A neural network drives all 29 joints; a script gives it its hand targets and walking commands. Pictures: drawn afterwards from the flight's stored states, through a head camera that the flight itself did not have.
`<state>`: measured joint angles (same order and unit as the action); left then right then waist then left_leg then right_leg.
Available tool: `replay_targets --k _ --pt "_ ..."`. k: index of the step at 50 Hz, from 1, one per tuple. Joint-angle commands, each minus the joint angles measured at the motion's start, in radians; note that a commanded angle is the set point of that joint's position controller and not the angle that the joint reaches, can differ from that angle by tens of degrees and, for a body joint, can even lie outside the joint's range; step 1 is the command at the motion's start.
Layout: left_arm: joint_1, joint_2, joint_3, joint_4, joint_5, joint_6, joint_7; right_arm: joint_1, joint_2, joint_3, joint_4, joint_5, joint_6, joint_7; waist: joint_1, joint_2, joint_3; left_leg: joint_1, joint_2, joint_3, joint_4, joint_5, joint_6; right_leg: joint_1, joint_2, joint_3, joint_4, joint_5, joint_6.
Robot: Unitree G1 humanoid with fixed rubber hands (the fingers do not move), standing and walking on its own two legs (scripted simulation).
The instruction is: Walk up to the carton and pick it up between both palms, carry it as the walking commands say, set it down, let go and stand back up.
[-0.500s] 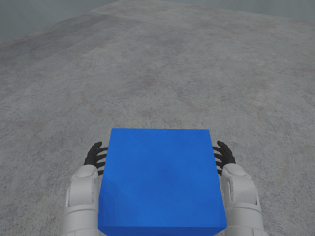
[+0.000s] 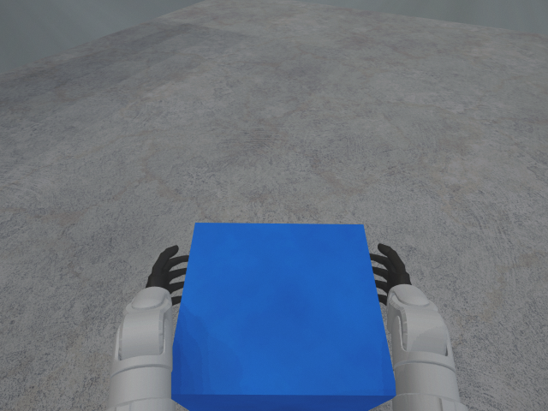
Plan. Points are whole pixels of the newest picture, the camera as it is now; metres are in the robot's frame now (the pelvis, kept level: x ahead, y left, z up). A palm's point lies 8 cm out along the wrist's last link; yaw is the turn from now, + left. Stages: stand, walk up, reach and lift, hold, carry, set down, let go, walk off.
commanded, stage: hold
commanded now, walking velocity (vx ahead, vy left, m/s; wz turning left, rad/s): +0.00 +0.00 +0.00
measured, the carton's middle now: (278, 323) +0.27 +0.00 -0.04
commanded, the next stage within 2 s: carry in 0.04 s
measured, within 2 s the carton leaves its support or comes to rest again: neither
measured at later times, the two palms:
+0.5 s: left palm (191, 320) +0.22 +0.12 +0.06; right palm (459, 323) +0.22 -0.24 +0.06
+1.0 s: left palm (187, 362) +0.17 +0.11 +0.06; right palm (480, 357) +0.17 -0.24 +0.07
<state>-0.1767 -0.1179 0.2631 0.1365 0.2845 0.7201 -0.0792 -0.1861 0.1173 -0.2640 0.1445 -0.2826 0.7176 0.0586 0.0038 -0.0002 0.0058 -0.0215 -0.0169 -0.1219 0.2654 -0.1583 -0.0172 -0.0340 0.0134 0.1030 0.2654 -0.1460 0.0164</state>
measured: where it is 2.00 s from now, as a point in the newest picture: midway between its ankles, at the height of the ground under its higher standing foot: outside the picture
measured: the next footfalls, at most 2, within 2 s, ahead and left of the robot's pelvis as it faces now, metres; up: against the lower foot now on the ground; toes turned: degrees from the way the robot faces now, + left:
left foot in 1.06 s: -0.02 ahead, +0.06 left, +0.00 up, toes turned +9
right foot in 1.32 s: -0.02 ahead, -0.24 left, +0.00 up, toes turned -8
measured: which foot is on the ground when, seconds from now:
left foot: down 0.00-0.88, up 0.90-1.00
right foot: down 0.00-1.00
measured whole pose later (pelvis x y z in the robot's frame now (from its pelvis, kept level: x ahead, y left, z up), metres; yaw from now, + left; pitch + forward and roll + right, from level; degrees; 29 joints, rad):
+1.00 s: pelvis -0.06 -0.06 -0.03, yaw +0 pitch +3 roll +0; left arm 0.02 -0.13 0.15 -0.49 0.07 1.21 0.05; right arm 0.02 0.08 -0.16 -0.50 -0.07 1.23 -0.05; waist 0.00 -0.01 -0.17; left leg -0.50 0.10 0.08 0.89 -0.47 -0.04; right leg -0.46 -0.01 -0.11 0.64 -0.25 -0.06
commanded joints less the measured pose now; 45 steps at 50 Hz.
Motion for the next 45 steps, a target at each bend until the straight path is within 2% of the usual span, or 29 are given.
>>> replay_targets --k 1,2,3,4,7,9,13,15,18,19,21,23,26,27,28,29,31,32,33,34,36,37,39,40,41,43,44,45 --pt "-0.512 -0.8 -0.617 -0.045 -0.269 -0.033 -0.229 -0.5 0.807 0.621 -0.042 0.273 -0.031 0.247 0.0 0.003 -0.234 0.02 -0.088 0.069 -0.027 0.178 -0.009 0.077 0.087 -0.065 -0.015 0.175 0.001" --pt "-0.601 -0.795 -0.675 -0.112 -0.348 -0.02 -0.222 -0.505 0.818 0.641 -0.114 0.306 -0.024 0.236 -0.014 -0.008 -0.347 -0.015 0.146 0.019 0.154 0.218 0.001 -0.07 -0.112 -0.054 0.178 0.168 -0.001" --pt "-0.563 -0.807 -0.662 -0.091 -0.342 -0.008 -0.217 -0.498 0.821 0.651 -0.12 0.314 -0.012 0.233 -0.013 0.012 -0.377 -0.038 0.169 -0.02 0.193 0.251 0.015 -0.114 -0.105 -0.051 0.233 0.135 0.0" --pt "-0.541 -0.815 -0.663 -0.087 -0.34 0.006 -0.211 -0.507 0.82 0.666 -0.121 0.327 0.001 0.23 -0.011 0.039 -0.369 -0.078 0.192 -0.042 0.205 0.228 0.025 -0.166 -0.099 -0.056 0.262 0.092 0.002" --pt "-0.555 -0.832 -0.718 -0.167 -0.386 0.055 -0.194 -0.507 0.811 0.708 -0.19 0.359 0.047 0.207 -0.011 0.077 -0.328 -0.209 0.24 -0.11 0.174 0.086 0.051 -0.22 -0.08 -0.069 0.31 -0.011 0.004" --pt "-0.536 -0.841 -0.762 -0.249 -0.416 0.096 -0.173 -0.508 0.808 0.75 -0.274 0.395 0.087 0.186 -0.01 0.093 -0.327 -0.229 0.244 -0.09 0.206 0.074 0.047 -0.26 -0.075 -0.066 0.322 0.008 -0.004" --pt "-0.453 -0.811 -0.821 -0.423 -0.475 0.202 -0.115 -0.429 0.783 0.798 -0.432 0.455 0.195 0.13 -0.013 0.086 -0.374 -0.255 0.224 -0.039 0.319 0.164 0.036 -0.261 -0.072 -0.06 0.341 0.142 -0.031" --pt "-0.405 -0.774 -0.828 -0.502 -0.492 0.256 -0.085 -0.388 0.768 0.818 -0.509 0.482 0.253 0.102 -0.012 0.037 -0.392 -0.296 0.195 -0.001 0.386 0.121 0.017 -0.237 -0.1 -0.018 0.33 0.244 -0.052" --pt "-0.339 -0.716 -0.811 -0.59 -0.496 0.333 -0.039 -0.356 0.735 0.837 -0.618 0.521 0.335 0.064 -0.013 -0.093 -0.407 -0.361 0.118 0.098 0.505 -0.059 -0.017 -0.226 -0.182 0.09 0.274 0.373 -0.102" --pt "-0.306 -0.699 -0.795 -0.608 -0.493 0.357 -0.02 -0.346 0.724 0.843 -0.649 0.534 0.36 0.053 -0.013 -0.127 -0.388 -0.358 0.093 0.139 0.486 -0.166 -0.019 -0.256 -0.195 0.102 0.251 0.364 -0.117" --pt "-0.271 -0.675 -0.791 -0.664 -0.488 0.393 0.012 -0.316 0.712 0.856 -0.688 0.556 0.396 0.032 -0.012 -0.102 -0.362 -0.32 0.095 0.165 0.444 -0.205 -0.016 -0.305 -0.185 0.079 0.251 0.295 -0.12" --pt "-0.258 -0.655 -0.8 -0.714 -0.49 0.424 0.034 -0.283 0.697 0.857 -0.718 0.565 0.423 0.013 -0.012 -0.058 -0.355 -0.274 0.133 0.138 0.413 -0.158 -0.003 -0.36 -0.158 0.042 0.266 0.191 -0.096" --pt "-0.237 -0.635 -0.807 -0.745 -0.496 0.457 0.05 -0.247 0.661 0.842 -0.75 0.556 0.452 -0.015 -0.012 0.032 -0.348 -0.243 0.23 0.036 0.371 -0.06 0.02 -0.423 -0.109 -0.003 0.318 0.071 -0.052" --pt "-0.226 -0.626 -0.809 -0.75 -0.499 0.465 0.054 -0.229 0.65 0.836 -0.752 0.549 0.461 -0.024 -0.01 0.05 -0.34 -0.259 0.244 0.024 0.353 -0.067 0.022 -0.42 -0.1 -0.009 0.315 0.029 -0.046" --pt "-0.222 -0.621 -0.81 -0.754 -0.503 0.471 0.056 -0.223 0.644 0.833 -0.755 0.543 0.469 -0.031 -0.007 0.04 -0.327 -0.284 0.237 0.038 0.352 -0.096 0.018 -0.411 -0.102 -0.001 0.29 -0.001 -0.046" --pt "-0.217 -0.616 -0.809 -0.758 -0.506 0.476 0.059 -0.217 0.639 0.83 -0.76 0.536 0.475 -0.038 -0.006 0.002 -0.312 -0.315 0.212 0.075 0.373 -0.14 0.007 -0.398 -0.116 0.023 0.245 -0.017 -0.052" --pt "-0.219 -0.614 -0.8 -0.743 -0.508 0.487 0.058 -0.24 0.636 0.826 -0.76 0.53 0.486 -0.045 -0.011 -0.12 -0.285 -0.381 0.134 0.181 0.47 -0.211 -0.023 -0.382 -0.171 0.113 0.14 -0.041 -0.083" --pt "-0.219 -0.615 -0.796 -0.746 -0.508 0.49 0.06 -0.248 0.637 0.827 -0.762 0.531 0.49 -0.047 -0.012 -0.156 -0.276 -0.383 0.107 0.217 0.505 -0.25 -0.027 -0.396 -0.19 0.132 0.116 -0.062 -0.102" --pt "-0.221 -0.615 -0.796 -0.753 -0.508 0.492 0.063 -0.241 0.639 0.821 -0.756 0.53 0.494 -0.047 -0.014 -0.15 -0.275 -0.35 0.102 0.222 0.506 -0.261 -0.022 -0.425 -0.19 0.117 0.116 -0.092 -0.117" --pt "-0.216 -0.611 -0.791 -0.753 -0.502 0.495 0.068 -0.241 0.638 0.821 -0.752 0.533 0.497 -0.047 -0.018 -0.133 -0.275 -0.293 0.106 0.221 0.463 -0.251 -0.011 -0.461 -0.171 0.085 0.14 -0.119 -0.125" --pt "-0.233 -0.608 -0.804 -0.767 -0.507 0.502 0.069 -0.207 0.638 0.8 -0.725 0.526 0.499 -0.046 -0.024 -0.042 -0.286 -0.218 0.149 0.18 0.359 -0.197 0.011 -0.523 -0.126 0.008 0.198 -0.177 -0.092" --pt "-0.236 -0.609 -0.809 -0.767 -0.507 0.506 0.068 -0.195 0.633 0.792 -0.719 0.522 0.501 -0.046 -0.024 0.036 -0.28 -0.202 0.218 0.084 0.279 -0.228 0.032 -0.568 -0.09 -0.028 0.255 -0.213 -0.062" --pt "-0.244 -0.616 -0.824 -0.769 -0.513 0.511 0.065 -0.181 0.623 0.783 -0.711 0.517 0.506 -0.046 -0.018 0.266 -0.287 -0.273 0.418 -0.157 0.084 -0.274 0.082 -0.537 -0.036 -0.123 0.512 -0.245 -0.009" --pt "-0.254 -0.624 -0.828 -0.759 -0.52 0.511 0.062 -0.191 0.626 0.783 -0.709 0.509 0.506 -0.048 -0.009 0.271 -0.268 -0.344 0.452 -0.162 0.064 -0.263 0.098 -0.494 -0.059 -0.132 0.572 -0.264 -0.008" --pt "-0.262 -0.634 -0.83 -0.752 -0.529 0.51 0.056 -0.213 0.631 0.789 -0.72 0.502 0.505 -0.051 0.001 0.234 -0.247 -0.416 0.426 -0.101 0.071 -0.251 0.081 -0.429 -0.076 -0.122 0.527 -0.245 -0.014" --pt "-0.253 -0.65 -0.826 -0.741 -0.546 0.505 0.045 -0.216 0.645 0.803 -0.739 0.493 0.506 -0.054 0.009 0.146 -0.239 -0.483 0.293 0.074 0.193 -0.202 0.021 -0.291 -0.048 -0.142 0.333 -0.213 -0.02" --pt "-0.248 -0.641 -0.82 -0.736 -0.547 0.505 0.04 -0.192 0.639 0.806 -0.739 0.489 0.507 -0.055 0.006 0.013 -0.23 -0.524 0.215 0.151 0.305 -0.207 -0.006 -0.263 -0.087 -0.081 0.204 -0.22 -0.028" --pt "-0.227 -0.625 -0.795 -0.713 -0.531 0.506 0.038 -0.221 0.628 0.814 -0.758 0.494 0.51 -0.053 0.006 -0.236 -0.23 -0.588 0.116 0.27 0.522 -0.301 -0.049 -0.268 -0.244 0.149 0.034 -0.164 -0.077"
